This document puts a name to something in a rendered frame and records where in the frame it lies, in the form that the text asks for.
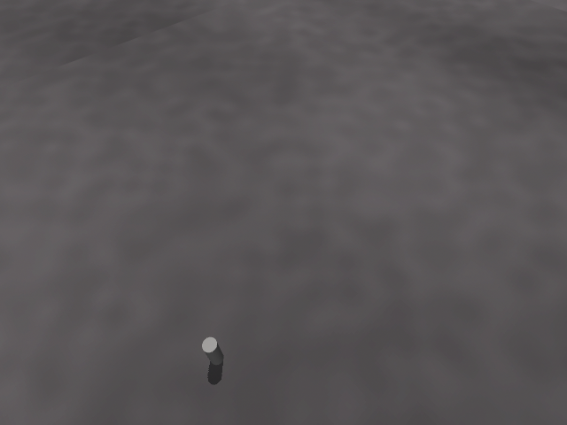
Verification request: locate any can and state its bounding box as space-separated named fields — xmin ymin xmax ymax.
xmin=202 ymin=337 xmax=224 ymax=365

